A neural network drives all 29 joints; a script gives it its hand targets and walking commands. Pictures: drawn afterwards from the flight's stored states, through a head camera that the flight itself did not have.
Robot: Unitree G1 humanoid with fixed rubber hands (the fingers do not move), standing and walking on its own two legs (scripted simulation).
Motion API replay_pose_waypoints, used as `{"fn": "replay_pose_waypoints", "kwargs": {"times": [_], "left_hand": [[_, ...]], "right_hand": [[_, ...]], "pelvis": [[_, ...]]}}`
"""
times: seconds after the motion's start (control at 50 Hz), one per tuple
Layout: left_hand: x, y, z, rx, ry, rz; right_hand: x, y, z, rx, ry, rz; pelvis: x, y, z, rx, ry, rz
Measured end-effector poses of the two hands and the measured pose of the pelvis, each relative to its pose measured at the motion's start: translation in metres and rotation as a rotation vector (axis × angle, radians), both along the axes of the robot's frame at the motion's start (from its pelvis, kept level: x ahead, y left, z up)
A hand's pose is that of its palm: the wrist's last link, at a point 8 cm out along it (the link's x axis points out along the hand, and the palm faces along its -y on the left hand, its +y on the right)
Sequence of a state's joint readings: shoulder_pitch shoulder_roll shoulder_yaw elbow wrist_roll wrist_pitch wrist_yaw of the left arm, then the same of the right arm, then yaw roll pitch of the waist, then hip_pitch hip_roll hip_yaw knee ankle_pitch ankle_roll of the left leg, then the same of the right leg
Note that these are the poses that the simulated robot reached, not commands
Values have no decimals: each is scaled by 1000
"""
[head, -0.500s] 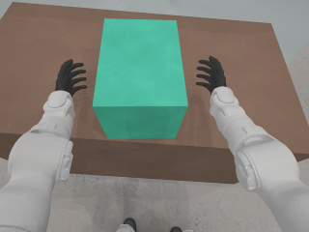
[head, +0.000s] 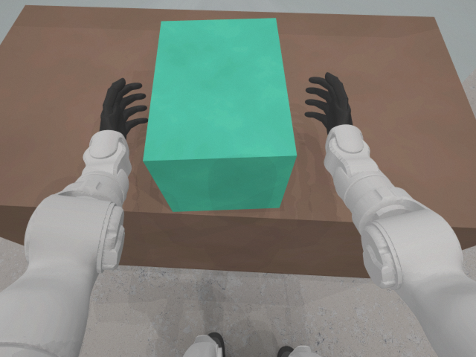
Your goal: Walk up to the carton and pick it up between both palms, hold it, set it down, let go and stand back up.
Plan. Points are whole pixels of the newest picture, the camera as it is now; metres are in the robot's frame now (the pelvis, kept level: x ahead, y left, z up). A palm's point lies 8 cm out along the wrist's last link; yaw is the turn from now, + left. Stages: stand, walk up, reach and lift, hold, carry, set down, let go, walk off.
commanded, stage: reach and lift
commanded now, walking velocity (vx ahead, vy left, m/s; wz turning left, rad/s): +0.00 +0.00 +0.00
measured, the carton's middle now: (222, 118) +0.53 +0.06 +0.00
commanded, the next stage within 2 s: none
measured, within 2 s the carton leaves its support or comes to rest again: neither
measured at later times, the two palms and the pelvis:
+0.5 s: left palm (132, 138) +0.46 +0.21 +0.04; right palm (314, 138) +0.46 -0.09 +0.04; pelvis -0.01 +0.00 +0.02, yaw +1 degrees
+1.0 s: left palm (133, 144) +0.45 +0.21 +0.04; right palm (315, 142) +0.45 -0.09 +0.04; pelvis +0.01 +0.00 +0.03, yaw +1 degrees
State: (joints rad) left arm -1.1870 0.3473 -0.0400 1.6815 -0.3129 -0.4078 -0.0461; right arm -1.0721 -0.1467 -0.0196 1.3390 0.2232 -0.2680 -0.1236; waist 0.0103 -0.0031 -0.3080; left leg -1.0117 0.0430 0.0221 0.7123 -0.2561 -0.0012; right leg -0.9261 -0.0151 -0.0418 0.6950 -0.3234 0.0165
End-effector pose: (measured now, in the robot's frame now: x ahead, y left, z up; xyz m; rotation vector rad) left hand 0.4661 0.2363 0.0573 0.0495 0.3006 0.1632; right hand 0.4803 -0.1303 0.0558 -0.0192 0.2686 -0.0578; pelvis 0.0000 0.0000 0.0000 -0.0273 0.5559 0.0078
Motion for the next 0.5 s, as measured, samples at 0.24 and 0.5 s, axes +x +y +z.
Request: {"fn": "replay_pose_waypoints", "kwargs": {"times": [0.24, 0.5], "left_hand": [[-3, -21, -15, -69, -16, -38], [-6, -23, -17, -65, -34, -25]], "right_hand": [[-9, 30, -7, -10, 25, 50], [-22, 38, -12, 0, -17, -24]], "pelvis": [[-6, -3, 1, 2, -16, 14], [-9, 5, 15, -3, -74, 16]]}}
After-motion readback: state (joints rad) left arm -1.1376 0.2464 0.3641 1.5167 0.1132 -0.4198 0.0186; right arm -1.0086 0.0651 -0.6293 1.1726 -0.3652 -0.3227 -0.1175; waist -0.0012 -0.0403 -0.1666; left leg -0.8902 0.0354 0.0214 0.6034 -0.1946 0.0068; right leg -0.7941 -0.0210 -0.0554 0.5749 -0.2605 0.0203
